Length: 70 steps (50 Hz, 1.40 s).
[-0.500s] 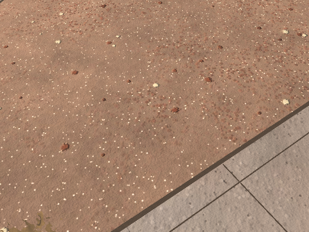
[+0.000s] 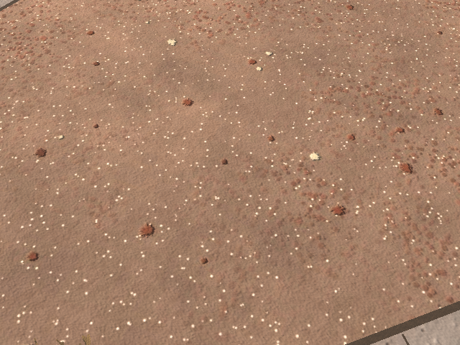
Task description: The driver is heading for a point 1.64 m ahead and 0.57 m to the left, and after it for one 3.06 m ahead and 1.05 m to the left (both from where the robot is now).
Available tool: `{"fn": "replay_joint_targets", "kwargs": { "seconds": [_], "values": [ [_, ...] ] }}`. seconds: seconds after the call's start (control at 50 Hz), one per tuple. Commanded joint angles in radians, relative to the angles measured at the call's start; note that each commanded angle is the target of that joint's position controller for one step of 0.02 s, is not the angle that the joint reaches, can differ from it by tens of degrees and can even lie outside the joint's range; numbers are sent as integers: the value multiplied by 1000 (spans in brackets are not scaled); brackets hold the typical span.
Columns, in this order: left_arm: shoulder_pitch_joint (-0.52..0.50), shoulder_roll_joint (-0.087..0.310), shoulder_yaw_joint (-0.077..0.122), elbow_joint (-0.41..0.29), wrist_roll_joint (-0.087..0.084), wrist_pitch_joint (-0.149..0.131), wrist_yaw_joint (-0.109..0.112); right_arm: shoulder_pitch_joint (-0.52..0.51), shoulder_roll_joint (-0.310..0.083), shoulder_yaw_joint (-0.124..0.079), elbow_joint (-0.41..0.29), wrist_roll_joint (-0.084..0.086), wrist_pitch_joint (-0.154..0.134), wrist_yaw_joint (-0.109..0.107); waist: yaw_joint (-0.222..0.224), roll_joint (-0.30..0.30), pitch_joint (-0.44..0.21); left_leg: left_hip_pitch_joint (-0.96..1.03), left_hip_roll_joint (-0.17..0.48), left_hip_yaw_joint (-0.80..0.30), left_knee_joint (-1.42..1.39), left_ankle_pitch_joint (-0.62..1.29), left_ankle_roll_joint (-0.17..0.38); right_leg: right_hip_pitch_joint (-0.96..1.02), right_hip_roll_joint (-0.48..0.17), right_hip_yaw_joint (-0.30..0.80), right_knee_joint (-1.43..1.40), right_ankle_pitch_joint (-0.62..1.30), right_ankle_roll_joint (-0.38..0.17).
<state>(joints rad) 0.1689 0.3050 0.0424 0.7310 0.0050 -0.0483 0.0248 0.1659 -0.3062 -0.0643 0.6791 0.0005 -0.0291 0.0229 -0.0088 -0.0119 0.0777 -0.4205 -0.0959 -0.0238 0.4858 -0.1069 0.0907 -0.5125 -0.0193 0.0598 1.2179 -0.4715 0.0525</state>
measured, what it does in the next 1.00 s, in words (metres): steps on the spot, turning left: right foot, then left foot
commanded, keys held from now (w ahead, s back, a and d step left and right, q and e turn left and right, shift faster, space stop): q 0.86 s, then no key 0.14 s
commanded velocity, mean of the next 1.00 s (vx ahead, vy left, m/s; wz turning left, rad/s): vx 0.04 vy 0.00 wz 0.56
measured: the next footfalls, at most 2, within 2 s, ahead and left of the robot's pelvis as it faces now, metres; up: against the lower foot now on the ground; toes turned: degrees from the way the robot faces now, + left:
right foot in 0.30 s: +0.19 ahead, -0.15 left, +0.00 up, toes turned +18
left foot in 0.72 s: +0.07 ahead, +0.09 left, +0.00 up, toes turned +29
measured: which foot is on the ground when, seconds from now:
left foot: down 0.00-0.30, up 0.32-0.70, down 0.72-1.00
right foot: up 0.00-0.28, down 0.30-0.72, up 0.74-1.00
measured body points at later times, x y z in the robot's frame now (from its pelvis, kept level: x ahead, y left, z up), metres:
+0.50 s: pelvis +0.09 -0.05 +0.01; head +0.13 -0.06 +0.46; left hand +0.15 +0.26 -0.08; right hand +0.33 -0.29 -0.10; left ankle +0.03 +0.07 -0.65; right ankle +0.15 -0.16 -0.73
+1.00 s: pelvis +0.07 -0.01 +0.01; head +0.09 +0.03 +0.46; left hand +0.04 +0.32 -0.10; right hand +0.36 -0.15 -0.06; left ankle +0.03 +0.07 -0.73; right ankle +0.17 -0.13 -0.67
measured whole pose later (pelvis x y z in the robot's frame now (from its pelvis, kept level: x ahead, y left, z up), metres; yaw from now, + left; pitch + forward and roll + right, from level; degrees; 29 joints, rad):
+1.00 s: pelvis +0.07 -0.01 +0.01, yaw +34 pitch +2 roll -2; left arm 0.12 0.32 0.09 0.73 0.00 0.02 0.03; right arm 0.18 -0.29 -0.06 0.62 0.00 0.03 -0.03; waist -0.01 -0.03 0.04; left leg -0.27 -0.06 -0.11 0.45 -0.21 0.05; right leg -0.49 -0.01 0.04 0.92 -0.35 0.09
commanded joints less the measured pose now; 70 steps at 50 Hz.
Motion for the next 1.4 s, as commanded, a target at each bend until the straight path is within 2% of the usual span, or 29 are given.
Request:
{"fn": "replay_joint_targets", "kwargs": {
  "seconds": [0.02, 0.1, 0.18, 0.24, 0.28, 0.3, 0.32, 0.34, 0.36, 0.4, 0.5, 0.62, 0.68, 0.7, 0.72, 0.74, 0.76, 0.78, 0.8, 0.84, 0.96, 1.06, 1.14, 1.16, 1.18, 1.2, 1.22, 1.28, 1.4],
  "values": [
    [106, 88, 27, -45, 8, 13, 16, -5, -147, -42, -76, -8, -1, -16, 48, 70, -197, 138, 265, -269, -145, 552, 206, -11, -18, 14, -116, 55, 24],
    [58, 77, 23, -51, 9, 27, 22, -4, -171, -52, -79, 9, 27, -43, 33, 91, -251, 129, 229, -269, -120, 411, 160, 18, 11, 25, -283, 199, 53],
    [-31, 79, 25, -78, 0, 30, 12, -10, -166, -51, -90, 10, 56, -57, 4, 139, -208, 115, 201, -348, -125, 74, 120, 40, 36, 46, -434, 238, 48],
    [-44, 90, 32, -87, -5, 11, 2, -2, -158, -50, -95, 10, 64, -55, -3, 175, -194, 170, 208, -425, -73, 111, 110, 80, 54, 56, -566, 195, 30],
    [11, 96, 42, -71, -8, -5, -5, -28, -141, -45, -106, 23, 69, -56, 37, 179, -192, 180, 175, -446, -9, 132, 70, 196, 47, 40, -789, 316, -1],
    [33, 136, 55, -67, 1, -8, -3, -4, -110, -36, -109, 22, 70, -56, 30, 133, -202, 124, 131, -417, 62, 2, 25, 307, -53, 99, -855, 414, -39],
    [3, 210, 69, -88, 19, 1, 7, 77, -51, -21, -109, 5, 68, -53, -38, -116, -220, 3, 4, -255, 279, -372, -39, 415, -280, 295, -855, 660, -141],
    [27, 215, 74, -73, 48, 11, 1, 62, -112, -37, -136, 8, 57, -50, -24, -302, -192, -176, -59, -137, 472, -577, -89, 415, -398, 501, -889, 782, -307],
    [10, 163, 63, -90, 38, 11, 0, 82, -187, -61, -109, 4, 55, -50, -14, -193, -186, -196, 6, -146, 638, -527, -121, 408, -392, 448, -875, 763, -327],
    [-44, 98, 46, -104, 12, 19, 6, 83, -174, -69, -71, 18, 80, -56, -19, -97, -158, -204, 34, -119, 733, -413, -163, 392, -267, 244, -842, 691, -246],
    [-18, 116, 54, -89, 15, 47, 26, -8, -82, -40, -124, 28, 92, -46, 33, -168, -143, -197, 78, -19, 588, -308, -203, 434, -228, 87, -872, 676, -259],
    [-37, 169, 79, -80, -5, 55, 10, -15, -88, -39, -148, 20, 95, -19, 44, -196, -175, 8, 113, 55, 295, -287, -161, 407, -283, 18, -862, 646, -264],
    [-60, 174, 83, -70, -30, 54, 5, 49, -87, -49, -131, 20, 99, -6, -2, -176, -165, 138, 91, 98, 51, -142, -98, 368, -279, -23, -788, 573, -211],
    [-29, 148, 78, -53, -34, 52, 4, 88, -100, -58, -115, 16, 98, -10, -13, -136, -167, 236, 71, 86, -45, -58, -65, 310, -249, -64, -719, 491, -158],
    [14, 102, 68, -41, -12, 51, -2, 119, -165, -78, -115, 16, 94, -21, -3, 46, -166, 384, 180, -95, -111, 176, -10, 144, -173, -161, -527, 284, -65],
    [-30, 55, 46, -106, 34, 49, -2, 110, -293, -100, -147, 0, 85, -31, 9, 354, -142, 444, 449, -480, -126, 447, 181, -158, -13, -193, -264, -173, 30],
    [-126, 100, 61, -122, 21, 44, 9, 141, -241, -86, -148, -34, 60, -23, -77, 248, -201, 382, 479, -514, -150, 392, 275, -166, 3, -23, -84, -218, 27],
    [-125, 119, 69, -117, -1, 47, 11, 99, -211, -72, -138, -34, 42, -24, -42, 192, -170, 352, 425, -420, -153, 322, 233, -172, -15, 6, -34, -140, 11],
    [-100, 120, 74, -97, -3, 50, 16, 40, -186, -67, -138, -13, 35, -30, -11, 151, -146, 331, 363, -353, -147, 252, 174, -171, -25, 14, -49, -52, 5],
    [-77, 126, 80, -81, 10, 53, 23, -16, -151, -50, -144, 11, 41, -43, 13, 150, -145, 294, 311, -303, -140, 282, 132, -132, -17, 14, -64, 53, 18],
    [-76, 69, 55, -70, -5, 52, 5, 6, -133, -37, -126, -1, 49, -59, -5, 152, -178, 317, 279, -274, -123, 241, 130, -27, -2, -5, -296, 141, 41],
    [-81, 78, 51, -76, -13, 48, -9, -4, -140, -32, -108, -9, 57, -44, -27, 168, -138, 235, 287, -331, -116, 146, 147, 120, 1, -19, -477, 91, 24],
    [-15, 51, 41, -56, -2, 30, -23, -31, -90, -7, -84, 6, 54, -37, 30, 123, -133, 183, 234, -336, -69, 115, 81, 328, 3, -27, -843, 345, -16],
    [-1, 86, 44, -60, 15, 25, -21, 6, -64, 2, -74, -8, 46, -37, 15, 66, -156, 140, 193, -306, -37, 20, 24, 425, -76, 45, -857, 496, -43],
    [-10, 160, 55, -70, 24, 25, -16, 66, -56, 2, -67, -27, 36, -34, -47, -94, -168, 97, 97, -207, 46, -147, -31, 453, -189, 142, -823, 681, -109],
    [-58, 113, 41, -59, 24, 24, -21, 62, -53, 2, -63, -25, 35, -37, -63, -183, -161, 165, 75, -135, 19, -228, -77, 326, -222, 191, -852, 555, -197],
    [-98, 61, 27, -73, 18, 19, -27, 38, -78, -2, -52, -29, 38, -40, -49, -150, -136, 206, 89, -132, 1, -178, -96, 294, -177, 162, -867, 424, -184],
    [-71, 78, 27, -60, 12, 4, -27, -8, -77, -8, -48, -21, 55, -42, -8, -97, -103, 198, 91, -149, -12, -59, -79, 294, -94, 83, -842, 303, -102],
    [-29, 61, 14, -45, 8, 10, -14, 15, -49, -7, -8, -14, 46, -43, 13, -4, -94, 187, 99, -164, -32, -9, -74, 316, -58, 43, -802, 298, -91]
  ]
}}
Keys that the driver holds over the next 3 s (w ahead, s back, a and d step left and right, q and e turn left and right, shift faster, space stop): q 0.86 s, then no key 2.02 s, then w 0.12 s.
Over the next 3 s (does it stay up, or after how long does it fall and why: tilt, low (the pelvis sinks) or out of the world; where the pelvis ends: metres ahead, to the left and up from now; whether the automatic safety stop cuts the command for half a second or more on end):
stays up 0.13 -0.04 0.01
